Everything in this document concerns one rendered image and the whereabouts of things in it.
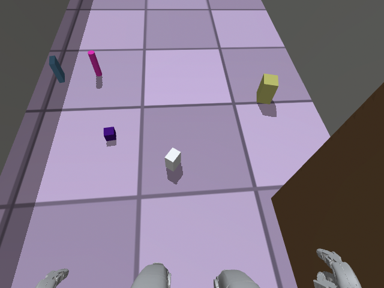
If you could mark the left robot hand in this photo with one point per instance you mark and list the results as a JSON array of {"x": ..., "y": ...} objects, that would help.
[{"x": 53, "y": 278}]

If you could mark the right robot hand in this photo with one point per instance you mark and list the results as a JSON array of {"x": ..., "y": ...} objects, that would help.
[{"x": 343, "y": 276}]

